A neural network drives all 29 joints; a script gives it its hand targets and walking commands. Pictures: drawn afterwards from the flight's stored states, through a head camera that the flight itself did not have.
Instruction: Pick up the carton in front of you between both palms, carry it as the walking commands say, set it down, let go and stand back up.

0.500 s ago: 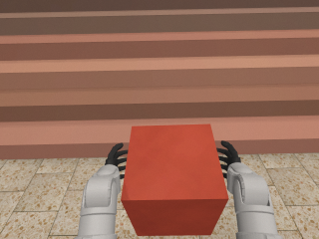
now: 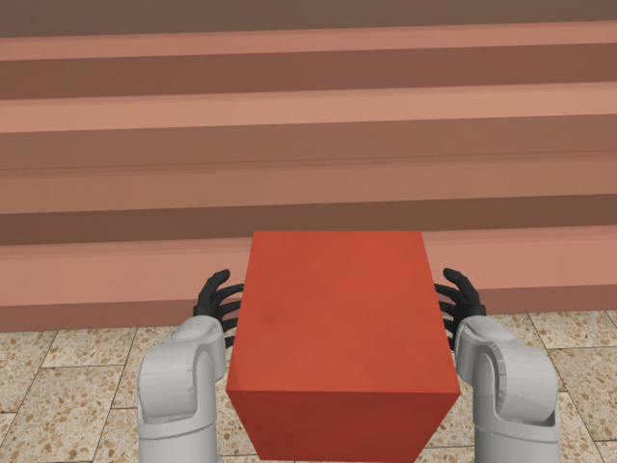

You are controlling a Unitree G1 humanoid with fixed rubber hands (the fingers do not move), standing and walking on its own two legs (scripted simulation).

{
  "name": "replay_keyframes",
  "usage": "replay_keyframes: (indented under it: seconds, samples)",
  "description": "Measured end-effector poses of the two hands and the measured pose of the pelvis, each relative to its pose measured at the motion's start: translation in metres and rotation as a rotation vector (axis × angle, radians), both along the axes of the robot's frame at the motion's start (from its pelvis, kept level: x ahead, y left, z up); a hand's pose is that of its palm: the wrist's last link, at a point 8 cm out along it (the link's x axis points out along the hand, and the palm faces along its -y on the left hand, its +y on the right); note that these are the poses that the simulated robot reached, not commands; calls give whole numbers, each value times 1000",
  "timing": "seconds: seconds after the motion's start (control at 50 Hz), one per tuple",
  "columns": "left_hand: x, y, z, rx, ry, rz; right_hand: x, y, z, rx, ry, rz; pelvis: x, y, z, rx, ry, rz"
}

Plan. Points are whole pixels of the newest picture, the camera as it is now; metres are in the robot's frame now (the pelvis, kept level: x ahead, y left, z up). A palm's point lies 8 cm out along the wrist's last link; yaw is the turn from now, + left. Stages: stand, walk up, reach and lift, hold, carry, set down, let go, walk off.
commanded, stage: carry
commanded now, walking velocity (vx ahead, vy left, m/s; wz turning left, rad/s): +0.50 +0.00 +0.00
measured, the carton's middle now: (336, 351) +0.28 +0.00 +0.02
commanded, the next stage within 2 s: none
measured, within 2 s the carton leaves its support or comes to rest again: neither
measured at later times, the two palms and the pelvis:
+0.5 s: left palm (258, 131) +0.64 +0.14 +0.14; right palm (422, 122) +0.67 -0.16 +0.14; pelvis +0.32 -0.04 +0.00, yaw +3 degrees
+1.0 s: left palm (270, 50) +1.05 +0.16 +0.13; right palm (388, 49) +1.03 -0.14 +0.14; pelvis +0.63 +0.01 +0.00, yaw +1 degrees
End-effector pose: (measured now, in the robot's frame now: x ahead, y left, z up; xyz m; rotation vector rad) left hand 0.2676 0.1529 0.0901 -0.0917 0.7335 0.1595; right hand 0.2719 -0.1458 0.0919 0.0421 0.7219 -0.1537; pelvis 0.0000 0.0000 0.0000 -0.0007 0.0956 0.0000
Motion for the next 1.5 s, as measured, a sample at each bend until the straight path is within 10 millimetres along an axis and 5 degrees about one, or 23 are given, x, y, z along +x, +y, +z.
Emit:
replay_keyframes:
  seconds: [0.16,0.32,0.48,0.62,0.76,0.94,1.04,1.16,1.24,1.34,1.42,1.5]
  samples:
    - [109,-12,11,5,-37,-43,100,-12,13,3,-36,-41,101,-3,8,-23,-2,13]
    - [239,-24,20,21,-169,26,248,-24,16,32,-168,18,225,-28,-24,-23,-41,47]
    - [351,-17,43,69,-90,75,383,-15,38,26,-93,101,311,-40,0,7,-18,58]
    - [476,-9,75,90,-110,29,499,-8,69,-6,-114,97,400,-28,6,4,-1,42]
    - [614,5,67,82,-81,-52,620,5,71,-64,-81,61,506,1,-21,-16,-22,19]
    - [740,6,38,15,39,-70,725,6,41,-56,42,-13,599,15,-4,-19,7,23]
    - [803,4,49,-26,-51,-42,786,4,53,-26,-51,-51,661,11,1,-19,19,35]
    - [891,-12,64,-44,-113,-38,874,-12,71,-30,-113,-60,758,-5,7,-54,-3,54]
    - [947,-8,71,6,-49,13,953,-9,76,-1,-48,6,830,-25,30,-64,-8,43]
    - [985,16,105,53,27,110,1032,20,110,14,23,127,891,-39,91,-56,-33,41]
    - [1025,28,157,28,24,162,1083,34,163,4,20,167,945,-47,142,-15,-38,67]
    - [1084,34,226,80,-61,167,1145,40,222,27,-68,193,1002,-41,167,27,-32,64]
